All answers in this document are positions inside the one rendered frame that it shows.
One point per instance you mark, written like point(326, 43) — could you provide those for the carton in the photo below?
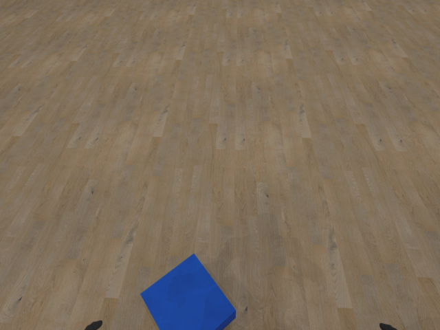
point(187, 298)

